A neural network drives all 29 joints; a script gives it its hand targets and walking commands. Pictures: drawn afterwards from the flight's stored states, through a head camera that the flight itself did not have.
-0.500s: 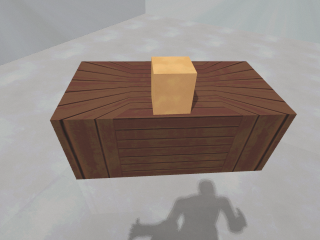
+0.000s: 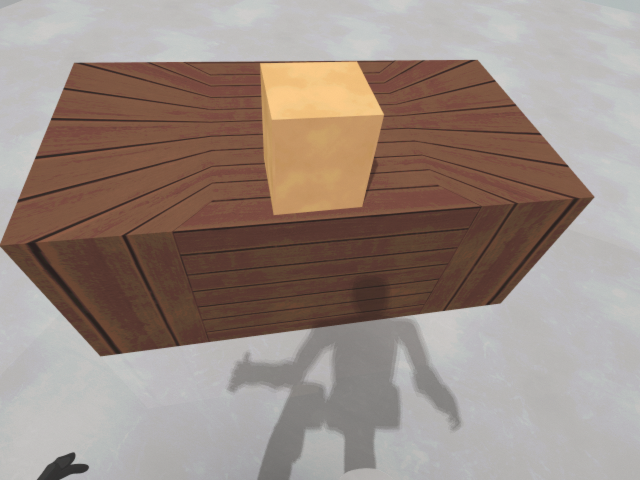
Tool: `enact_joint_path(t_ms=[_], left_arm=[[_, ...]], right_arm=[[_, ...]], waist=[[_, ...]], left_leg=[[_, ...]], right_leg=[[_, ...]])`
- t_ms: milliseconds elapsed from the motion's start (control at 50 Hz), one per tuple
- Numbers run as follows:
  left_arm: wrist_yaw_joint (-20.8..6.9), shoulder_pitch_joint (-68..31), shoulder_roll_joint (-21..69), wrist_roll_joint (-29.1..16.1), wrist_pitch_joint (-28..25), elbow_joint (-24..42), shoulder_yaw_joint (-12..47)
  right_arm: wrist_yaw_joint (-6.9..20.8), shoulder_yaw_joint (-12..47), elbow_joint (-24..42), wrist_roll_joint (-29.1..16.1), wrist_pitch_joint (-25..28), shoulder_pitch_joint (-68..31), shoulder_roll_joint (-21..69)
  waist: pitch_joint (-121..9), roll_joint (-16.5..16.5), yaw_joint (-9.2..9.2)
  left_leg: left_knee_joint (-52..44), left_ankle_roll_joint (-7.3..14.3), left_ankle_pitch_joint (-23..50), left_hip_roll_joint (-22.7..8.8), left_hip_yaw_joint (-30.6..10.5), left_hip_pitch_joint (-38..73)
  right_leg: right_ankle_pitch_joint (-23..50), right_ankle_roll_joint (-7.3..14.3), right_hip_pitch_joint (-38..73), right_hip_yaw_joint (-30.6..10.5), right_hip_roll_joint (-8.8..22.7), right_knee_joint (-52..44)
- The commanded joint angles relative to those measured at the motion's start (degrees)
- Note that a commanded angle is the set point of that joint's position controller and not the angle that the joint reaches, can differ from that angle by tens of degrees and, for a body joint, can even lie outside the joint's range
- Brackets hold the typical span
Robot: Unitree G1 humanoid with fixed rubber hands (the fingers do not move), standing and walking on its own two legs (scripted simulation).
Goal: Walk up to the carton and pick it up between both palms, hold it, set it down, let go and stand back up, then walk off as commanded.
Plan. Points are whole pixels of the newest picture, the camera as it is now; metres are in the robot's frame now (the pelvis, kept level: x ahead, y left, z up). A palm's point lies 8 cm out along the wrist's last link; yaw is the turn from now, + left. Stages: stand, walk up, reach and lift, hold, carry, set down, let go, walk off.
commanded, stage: walk off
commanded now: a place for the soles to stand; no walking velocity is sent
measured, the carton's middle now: (314, 139) +0.81 +0.00 -0.07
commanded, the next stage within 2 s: none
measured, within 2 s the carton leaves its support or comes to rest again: neither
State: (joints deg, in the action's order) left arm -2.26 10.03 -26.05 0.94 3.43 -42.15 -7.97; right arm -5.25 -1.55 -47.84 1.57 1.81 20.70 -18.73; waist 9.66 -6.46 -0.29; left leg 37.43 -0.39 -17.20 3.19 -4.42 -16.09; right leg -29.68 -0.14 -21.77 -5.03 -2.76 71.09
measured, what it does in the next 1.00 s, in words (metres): steps on the spot: right foot, then left foot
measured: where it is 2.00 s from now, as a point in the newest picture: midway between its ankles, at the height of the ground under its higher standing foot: outside the picture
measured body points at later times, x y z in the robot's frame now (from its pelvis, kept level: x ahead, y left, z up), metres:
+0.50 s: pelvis +0.10 -0.05 +0.01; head +0.15 -0.05 +0.45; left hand +0.14 +0.29 -0.10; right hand +0.28 -0.37 -0.09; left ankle +0.05 +0.04 -0.69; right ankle +0.13 -0.17 -0.72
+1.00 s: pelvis +0.07 -0.04 +0.00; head +0.11 -0.04 +0.45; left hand +0.19 +0.30 -0.09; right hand +0.21 -0.38 -0.09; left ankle +0.03 +0.06 -0.68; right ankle +0.15 -0.16 -0.72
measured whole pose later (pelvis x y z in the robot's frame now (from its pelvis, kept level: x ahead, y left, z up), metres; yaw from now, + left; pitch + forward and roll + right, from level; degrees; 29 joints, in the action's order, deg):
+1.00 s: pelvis +0.07 -0.04 +0.00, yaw +6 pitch -4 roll -1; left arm 1.4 4.0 -23.2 1.6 2.4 -48.3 -5.5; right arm -1.8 -3.7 -53.2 -0.5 -2.4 5.8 -26.5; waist 9.4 0.9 -1.0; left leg 57.4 1.4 -29.6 2.0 -3.5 -19.1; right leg -12.5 0.6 -18.5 1.6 -0.6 34.7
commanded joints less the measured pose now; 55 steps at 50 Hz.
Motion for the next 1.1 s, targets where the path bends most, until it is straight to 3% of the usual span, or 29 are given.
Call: enact_joint_path(t_ms=[0, 80, 160, 180, 200, 220, 240, 260, 320, 420, 480, 500, 520, 540, 560, 580, 600, 660, 700, 740, 760, 780, 800, 820, 840, 880, 980, 1040, 1080], left_arm=[[-0.43, 4.86, -5.81, 0.11, 0.59, 1.81, -0.92], [-0.19, 1.46, -5.45, -0.52, 0.39, 1.04, -0.68], [0.53, 1.23, -6.22, -0.82, -1.40, -1.45, -0.81], [1.10, 1.72, -7.43, -0.86, -2.23, -2.60, -1.00], [1.83, 2.43, -10.15, -0.85, -3.16, -3.19, -1.54], [2.49, 1.61, -14.83, -1.60, -4.15, -2.98, -2.11], [2.29, -1.00, -14.52, -1.75, -4.69, -2.53, -1.25], [2.32, -1.08, -12.00, -1.08, -4.07, -2.54, -0.82], [3.18, -1.71, -9.28, 0.62, -2.32, -3.53, -0.23], [3.87, -0.08, -8.99, 1.52, -1.94, -3.77, -0.16], [3.90, -1.04, -8.47, 1.57, -1.43, -3.70, 0.27], [3.75, -2.02, -8.12, 1.41, -1.14, -3.84, 0.40], [3.49, -1.98, -7.49, 1.13, -0.79, -4.13, 0.30], [3.34, -0.24, -5.71, 0.57, -0.93, -2.99, 0.30], [3.60, -0.72, -4.19, 0.22, -0.52, -2.48, -0.10], [3.60, -1.75, -4.83, 0.55, -0.13, -3.51, -0.21], [3.29, -1.48, -5.17, 0.88, -0.46, -4.49, -0.23], [2.65, -1.25, -4.81, 0.82, -2.62, -6.15, 0.21], [2.70, -1.56, -4.36, 0.39, -3.78, -6.67, 0.41], [3.19, -0.52, -5.22, 0.28, -4.73, -6.94, 0.01], [3.63, 0.01, -6.58, 0.26, -4.96, -6.83, -0.49], [3.80, -1.15, -8.67, -0.14, -4.99, -6.74, -0.75], [3.52, -0.60, -9.63, -0.17, -4.56, -6.97, -0.66], [3.38, 0.96, -9.09, 0.11, -3.85, -7.16, -0.56], [3.31, -0.61, -8.68, 0.44, -3.03, -6.39, -0.33], [3.71, -4.12, -8.52, 0.94, -1.62, -4.38, -0.15], [4.15, -5.85, -9.56, 0.67, -1.06, -2.36, -0.20], [3.72, -6.48, -9.33, 0.62, -0.16, -1.23, -0.13], [3.12, -6.62, -8.08, 0.41, 1.12, -1.29, -0.21]], right_arm=[[-0.92, -4.08, 3.85, 0.38, 0.26, -2.60, -16.80], [-0.45, -4.21, 2.32, 0.18, -0.01, -7.73, -16.20], [1.17, -3.96, -0.05, -1.08, -0.97, -9.27, -17.08], [1.65, -3.76, -1.03, -1.54, -1.24, -8.25, -17.04], [2.07, -3.79, -1.37, -1.97, -1.12, -7.12, -17.19], [2.30, -3.55, -1.97, -3.41, -0.88, -8.64, -17.91], [1.87, -3.53, -3.68, -3.27, -1.60, -10.74, -16.47], [1.92, -3.60, -3.68, -2.58, -2.10, -12.23, -15.40], [2.99, -3.11, -4.31, -1.84, -2.67, -14.18, -15.41], [3.35, -3.58, -2.13, -1.93, -3.53, -15.50, -14.42], [3.08, -3.18, -1.56, -2.29, -3.09, -14.29, -13.79], [2.86, -3.05, -1.80, -2.40, -2.62, -12.90, -13.43], [2.62, -3.33, -1.54, -2.15, -1.85, -11.25, -14.11], [2.65, -4.85, -0.04, -1.55, -1.39, -10.01, -18.67], [2.91, -4.80, 1.61, -2.03, -1.22, -10.50, -19.44], [3.03, -4.93, 2.48, -1.80, -1.79, -11.82, -18.77], [2.90, -5.02, 2.81, -1.25, -2.16, -13.70, -18.02], [2.32, -4.31, -0.54, -2.12, -1.85, -13.96, -17.20], [2.22, -4.07, -1.90, -2.21, -1.50, -11.50, -17.55], [2.58, -4.24, -2.36, -2.57, -1.05, -11.14, -18.47], [2.90, -4.24, -2.12, -2.74, -0.66, -10.97, -18.66], [3.18, -3.85, -2.52, -3.21, -0.39, -11.99, -18.62], [3.24, -3.83, -2.94, -3.21, -1.00, -13.84, -17.67], [3.17, -3.80, -2.68, -3.01, -1.93, -14.48, -16.02], [3.09, -3.49, -3.16, -2.61, -2.91, -13.69, -14.57], [3.13, -3.40, -3.64, -2.07, -4.02, -12.64, -14.43], [3.31, -3.63, -3.22, -1.83, -3.86, -9.77, -14.77], [3.07, -3.73, -1.54, -1.59, -3.08, -5.56, -14.04], [2.87, -4.37, -0.38, -1.15, -2.32, -1.50, -13.51]], waist=[[-8.64, 13.18, 4.14], [-7.11, 16.27, 4.52], [-7.89, 16.75, 3.66], [-8.16, 13.02, 3.35], [-11.10, 7.61, 2.80], [-18.22, -0.18, 2.06], [-17.94, -4.26, 0.74], [-15.57, -1.11, 1.17], [-9.72, -2.00, 1.46], [-9.71, -1.91, 1.28], [-9.34, -1.02, 0.22], [-9.45, 1.12, -0.93], [-9.73, 5.49, -1.50], [-12.88, 14.75, -0.48], [-8.67, 17.13, 0.14], [-5.43, 13.12, 0.56], [-5.29, 11.63, 0.67], [-11.63, 14.00, 0.43], [-13.30, 13.88, -0.15], [-14.74, 11.23, 0.63], [-16.80, 10.02, 0.53], [-18.17, 8.91, 0.34], [-19.12, 5.81, 1.13], [-18.66, 1.67, 1.69], [-16.41, -2.17, 1.20], [-11.22, -2.68, 0.20], [-7.95, -2.02, -0.48], [-8.04, -1.37, -1.41], [-7.94, 3.83, -2.63]], left_leg=[[-14.52, 13.73, 24.97, -17.00, -23.21, 6.62], [-13.92, 9.95, 33.21, -16.32, -17.86, 2.92], [-8.43, 5.64, 30.15, -14.87, -11.69, -0.14], [-3.05, 4.25, 27.26, -12.37, -9.23, 0.75], [4.06, 2.68, 22.48, -8.94, -6.19, 0.69], [16.56, 0.84, 7.14, -3.52, -1.21, -0.02], [27.53, 0.76, -14.51, -0.48, 1.77, -2.18], [31.14, 0.96, -13.86, -1.10, 0.30, -5.83], [28.49, 0.85, -10.48, -2.06, 0.86, -9.12], [15.37, 1.73, -9.58, -2.65, 0.96, -5.65], [2.83, 2.71, -7.61, -3.13, 1.02, -1.15], [-4.77, 2.91, -2.87, -2.82, 1.77, 2.57], [-13.45, 3.31, 11.72, -3.92, 0.44, 6.73], [-14.09, 8.43, 37.62, -15.21, -12.37, 11.59], [-16.35, 14.72, 51.06, -23.34, -18.52, 8.19], [-17.76, 15.79, 42.24, -23.21, -19.46, 5.60], [-17.20, 15.68, 38.63, -21.88, -18.88, 7.33], [-9.48, 11.34, 53.89, -16.66, -10.91, 22.19], [-6.61, 9.05, 57.08, -15.50, -8.34, 22.02], [-3.62, 6.63, 52.85, -13.81, -6.00, 17.35], [-2.13, 5.62, 46.09, -12.30, -4.88, 14.61], [-1.57, 4.54, 34.45, -9.16, -3.32, 8.44], [3.21, 3.83, 19.96, -6.08, -0.98, 3.64], [10.02, 3.35, -0.31, -3.66, 0.91, 0.24], [16.82, 2.80, -14.83, -1.64, 1.49, -2.43], [23.38, 2.21, -14.14, -1.58, -0.41, -5.07], [20.62, 1.65, -13.10, -2.45, -0.29, -3.28], [6.28, 2.86, -11.48, -3.23, 0.25, 0.55], [-12.14, 4.33, -0.41, -2.38, 1.75, 5.25]], right_leg=[[2.00, -0.72, -4.84, -1.80, 1.98, -2.13], [8.70, -1.78, -2.09, 1.67, 2.40, -15.51], [16.28, 0.63, 10.68, 4.06, 3.42, -42.61], [19.09, 0.57, 13.01, 3.83, 3.83, -49.12], [30.70, 0.84, 17.34, -0.41, 8.40, -48.85], [46.50, 6.42, 21.02, -12.44, 18.73, -46.80], [57.37, 11.88, 17.50, -18.21, 22.76, -44.51], [52.41, 13.14, 16.62, -17.14, 21.15, -45.01], [42.26, 12.43, 14.72, -14.38, 18.51, -46.03], [39.88, 10.93, 15.33, -13.29, 17.96, -45.27], [43.44, 8.83, 13.20, -10.78, 16.49, -42.53], [45.34, 7.40, 11.12, -8.26, 14.71, -39.53], [43.16, 4.82, 8.10, -4.66, 11.21, -34.11], [30.21, 1.76, 3.96, 1.08, 5.23, -22.59], [0.16, -0.71, 1.45, 6.26, 0.13, -18.91], [-4.44, -1.41, 0.19, 5.48, 0.20, -17.03], [-4.72, -1.45, -1.59, 3.92, 0.27, -17.75], [3.31, 0.29, -4.83, 4.30, 1.73, -32.25], [10.97, 1.16, -0.49, 6.11, 2.51, -43.06], [28.88, 1.59, 8.54, 5.67, 5.02, -51.23], [39.13, 1.87, 13.51, 3.24, 7.62, -48.36], [45.70, 3.00, 18.63, 0.11, 9.69, -42.52], [50.13, 5.71, 21.04, -4.22, 13.63, -39.19], [50.66, 8.58, 21.01, -8.46, 17.66, -41.38], [48.18, 11.15, 18.31, -11.53, 19.99, -43.81], [36.47, 12.31, 12.10, -12.31, 19.64, -47.51], [28.79, 11.21, 6.21, -11.86, 19.29, -49.27], [29.87, 8.65, 4.91, -8.59, 16.97, -45.84], [29.11, 5.00, 3.33, -3.58, 11.20, -35.98]])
